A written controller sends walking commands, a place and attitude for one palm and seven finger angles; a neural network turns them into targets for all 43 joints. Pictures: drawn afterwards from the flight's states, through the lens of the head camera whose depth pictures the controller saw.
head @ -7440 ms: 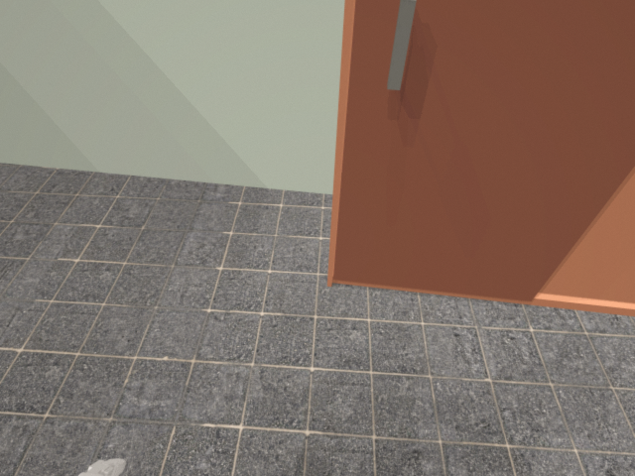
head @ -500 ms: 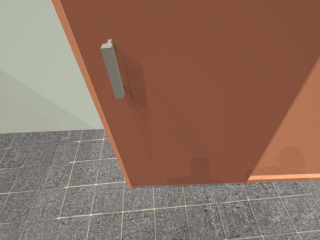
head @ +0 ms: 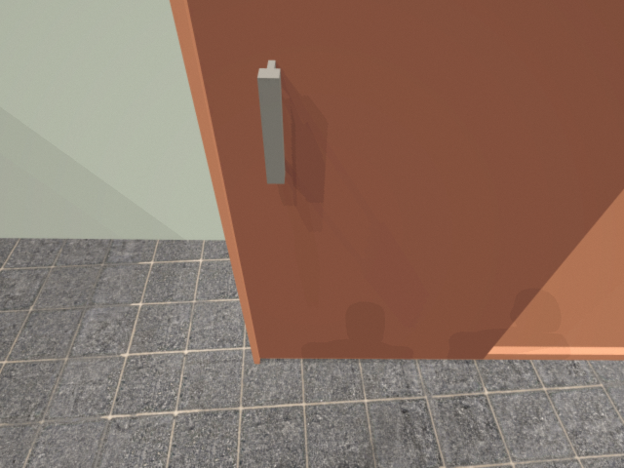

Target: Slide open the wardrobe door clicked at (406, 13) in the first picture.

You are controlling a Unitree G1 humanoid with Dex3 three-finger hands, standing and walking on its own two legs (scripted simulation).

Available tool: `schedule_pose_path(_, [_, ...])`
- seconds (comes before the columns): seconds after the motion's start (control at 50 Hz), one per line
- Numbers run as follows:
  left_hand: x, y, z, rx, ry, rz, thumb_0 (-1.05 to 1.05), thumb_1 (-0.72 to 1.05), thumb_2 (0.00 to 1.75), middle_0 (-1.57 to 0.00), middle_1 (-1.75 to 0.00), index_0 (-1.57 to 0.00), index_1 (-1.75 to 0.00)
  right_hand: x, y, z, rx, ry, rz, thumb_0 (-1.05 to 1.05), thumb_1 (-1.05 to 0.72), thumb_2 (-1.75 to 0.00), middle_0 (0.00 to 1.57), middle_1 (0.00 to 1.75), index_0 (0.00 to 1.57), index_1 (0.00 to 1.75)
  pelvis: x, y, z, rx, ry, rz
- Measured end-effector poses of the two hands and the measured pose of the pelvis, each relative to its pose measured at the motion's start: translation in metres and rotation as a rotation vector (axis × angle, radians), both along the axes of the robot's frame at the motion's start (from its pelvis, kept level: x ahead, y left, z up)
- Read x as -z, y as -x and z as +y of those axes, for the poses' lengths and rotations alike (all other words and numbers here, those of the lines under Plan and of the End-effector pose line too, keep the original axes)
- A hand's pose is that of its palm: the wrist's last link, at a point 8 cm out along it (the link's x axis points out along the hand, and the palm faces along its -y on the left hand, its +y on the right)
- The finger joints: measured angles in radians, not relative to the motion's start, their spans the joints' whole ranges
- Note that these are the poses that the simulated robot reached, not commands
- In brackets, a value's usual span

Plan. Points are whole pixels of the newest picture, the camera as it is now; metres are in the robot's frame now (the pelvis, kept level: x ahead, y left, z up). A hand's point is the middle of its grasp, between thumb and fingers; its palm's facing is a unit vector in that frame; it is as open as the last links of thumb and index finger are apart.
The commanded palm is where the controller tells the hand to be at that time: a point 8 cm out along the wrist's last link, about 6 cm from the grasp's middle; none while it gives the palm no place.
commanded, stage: come to a stop and stand still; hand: left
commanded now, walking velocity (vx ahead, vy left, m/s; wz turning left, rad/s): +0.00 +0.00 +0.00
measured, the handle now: (274, 124) +0.55 +0.11 +0.17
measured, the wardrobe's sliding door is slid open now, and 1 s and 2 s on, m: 0.00 0.00 0.00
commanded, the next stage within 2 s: look again from close up in 0.20 s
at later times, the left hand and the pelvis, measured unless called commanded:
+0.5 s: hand out of the picture +0.01 +0.18 -0.18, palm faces +0.03 -0.98 -0.22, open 7.4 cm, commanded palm none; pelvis +0.00 +0.01 -0.01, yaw +0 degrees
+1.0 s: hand out of the picture +0.01 +0.15 -0.17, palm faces +0.04 -0.98 -0.21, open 7.4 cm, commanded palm none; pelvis +0.01 -0.02 +0.00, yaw +0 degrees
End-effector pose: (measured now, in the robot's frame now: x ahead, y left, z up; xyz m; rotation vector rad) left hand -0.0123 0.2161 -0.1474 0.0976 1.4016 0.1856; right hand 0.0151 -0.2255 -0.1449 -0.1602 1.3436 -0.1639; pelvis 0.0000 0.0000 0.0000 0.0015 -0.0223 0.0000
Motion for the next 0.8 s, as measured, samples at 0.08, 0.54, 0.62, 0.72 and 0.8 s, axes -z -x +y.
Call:
schedule_pose_path(0.08, [-0.001, -0.015, 0.006, 0.027, -0.013, -0.012, 0.01, 0.92, 0.90, -0.20, -0.30, -0.20, -0.30, -0.001, 0.009, 0.006, 0.017, -0.009, 0.021, 0.01, -0.94, -0.90, 0.20, 0.30, 0.20, 0.30, -0.001, -0.003, 0.002, 0.006, 0.001, -0.002])
schedule_pose_path(0.54, [-0.004, -0.012, 0.016, 0.041, -0.048, -0.010, 0.00, 0.91, 0.90, -0.20, -0.30, -0.20, -0.30, 0.016, 0.020, 0.025, -0.012, -0.073, 0.029, 0.01, -0.92, -0.90, 0.20, 0.30, 0.20, 0.30, 0.006, -0.005, 0.009, -0.004, -0.002, -0.007])
schedule_pose_path(0.62, [-0.006, -0.009, 0.012, 0.042, -0.050, -0.003, 0.00, 0.90, 0.90, -0.20, -0.30, -0.20, -0.30, 0.016, 0.016, 0.019, -0.012, -0.073, 0.021, 0.02, -0.92, -0.90, 0.20, 0.30, 0.20, 0.30, 0.006, -0.006, 0.005, 0.001, -0.008, -0.009])
schedule_pose_path(0.72, [-0.006, -0.008, 0.003, 0.041, -0.044, 0.007, 0.00, 0.90, 0.90, -0.20, -0.30, -0.20, -0.30, 0.014, 0.014, 0.010, -0.015, -0.068, 0.023, 0.01, -0.92, -0.90, 0.20, 0.30, 0.20, 0.30, 0.004, -0.006, -0.002, 0.003, -0.012, -0.004])
schedule_pose_path(0.8, [-0.006, -0.009, -0.004, 0.040, -0.037, 0.010, 0.00, 0.90, 0.90, -0.20, -0.30, -0.20, -0.30, 0.012, 0.012, 0.002, -0.017, -0.062, 0.035, 0.01, -0.91, -0.90, 0.20, 0.30, 0.20, 0.30, 0.003, -0.006, -0.008, 0.003, -0.012, 0.001])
